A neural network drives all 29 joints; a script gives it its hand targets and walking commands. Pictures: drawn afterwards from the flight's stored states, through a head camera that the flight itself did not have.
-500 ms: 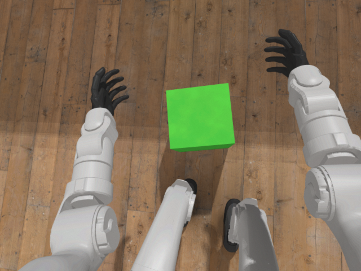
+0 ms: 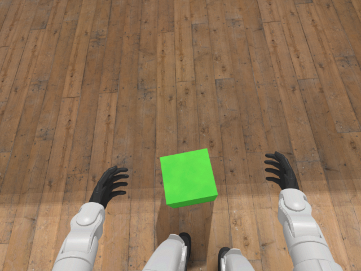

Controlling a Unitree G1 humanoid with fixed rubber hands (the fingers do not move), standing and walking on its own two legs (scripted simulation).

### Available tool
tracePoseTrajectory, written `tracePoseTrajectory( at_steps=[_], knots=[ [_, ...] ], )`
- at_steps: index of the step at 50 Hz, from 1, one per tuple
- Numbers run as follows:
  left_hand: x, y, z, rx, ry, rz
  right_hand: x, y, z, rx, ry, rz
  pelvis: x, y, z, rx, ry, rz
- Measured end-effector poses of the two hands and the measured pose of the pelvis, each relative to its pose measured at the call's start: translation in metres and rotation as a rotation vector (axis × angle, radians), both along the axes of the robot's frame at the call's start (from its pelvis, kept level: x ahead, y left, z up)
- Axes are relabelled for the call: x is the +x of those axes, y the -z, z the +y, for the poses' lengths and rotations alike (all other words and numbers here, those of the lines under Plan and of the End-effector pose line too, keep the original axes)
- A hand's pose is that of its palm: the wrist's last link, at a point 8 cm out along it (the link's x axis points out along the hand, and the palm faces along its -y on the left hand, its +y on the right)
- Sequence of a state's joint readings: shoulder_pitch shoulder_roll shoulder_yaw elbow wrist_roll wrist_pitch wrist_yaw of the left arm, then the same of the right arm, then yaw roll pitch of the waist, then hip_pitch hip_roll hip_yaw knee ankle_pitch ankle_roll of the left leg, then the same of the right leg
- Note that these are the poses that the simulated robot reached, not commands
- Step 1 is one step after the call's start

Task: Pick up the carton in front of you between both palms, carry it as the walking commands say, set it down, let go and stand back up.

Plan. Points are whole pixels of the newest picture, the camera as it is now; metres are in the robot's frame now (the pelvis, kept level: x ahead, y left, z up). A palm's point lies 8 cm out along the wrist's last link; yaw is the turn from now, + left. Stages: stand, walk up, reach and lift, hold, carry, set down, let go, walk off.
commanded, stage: let go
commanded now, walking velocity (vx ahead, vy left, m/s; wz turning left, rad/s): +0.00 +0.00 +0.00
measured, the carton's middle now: (189, 180) +0.40 +0.09 -0.61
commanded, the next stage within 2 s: stand in 0.90 s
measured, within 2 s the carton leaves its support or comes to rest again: neither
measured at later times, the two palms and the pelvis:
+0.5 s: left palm (100, 226) +0.19 +0.21 -0.03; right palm (356, 251) +0.22 -0.25 -0.03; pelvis +0.04 -0.03 +0.04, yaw +2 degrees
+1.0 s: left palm (84, 239) +0.17 +0.24 -0.04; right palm out of the picture +0.17 -0.25 -0.04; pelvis +0.03 -0.01 +0.04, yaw +3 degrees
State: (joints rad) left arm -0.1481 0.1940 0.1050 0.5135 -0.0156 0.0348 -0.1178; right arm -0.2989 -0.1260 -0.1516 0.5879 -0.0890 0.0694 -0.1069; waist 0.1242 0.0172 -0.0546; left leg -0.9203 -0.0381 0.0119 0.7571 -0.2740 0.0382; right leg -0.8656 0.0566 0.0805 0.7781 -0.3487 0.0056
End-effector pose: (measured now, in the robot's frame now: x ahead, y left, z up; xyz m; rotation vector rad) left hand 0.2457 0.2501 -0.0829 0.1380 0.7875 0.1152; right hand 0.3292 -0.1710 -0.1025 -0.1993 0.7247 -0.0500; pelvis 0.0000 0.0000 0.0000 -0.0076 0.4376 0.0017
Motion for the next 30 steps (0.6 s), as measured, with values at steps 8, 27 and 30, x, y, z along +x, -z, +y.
tracePoseTrajectory(
  at_steps=[8,27,30],
  knots=[
    [-0.042,-0.037,-0.010,0.005,-0.015,0.012,-0.033,-0.027,-0.017,0.005,-0.020,0.015,0.025,-0.022,0.002,0.011,-0.013,-0.148],
    [-0.051,-0.057,-0.042,0.002,0.015,-0.003,-0.120,-0.078,-0.086,0.000,0.004,0.065,0.042,-0.043,-0.028,0.031,-0.035,-0.438],
    [-0.052,-0.058,-0.044,0.006,0.020,0.000,-0.126,-0.080,-0.089,0.006,0.004,0.071,0.040,-0.043,-0.030,0.031,-0.033,-0.465]
  ],
)
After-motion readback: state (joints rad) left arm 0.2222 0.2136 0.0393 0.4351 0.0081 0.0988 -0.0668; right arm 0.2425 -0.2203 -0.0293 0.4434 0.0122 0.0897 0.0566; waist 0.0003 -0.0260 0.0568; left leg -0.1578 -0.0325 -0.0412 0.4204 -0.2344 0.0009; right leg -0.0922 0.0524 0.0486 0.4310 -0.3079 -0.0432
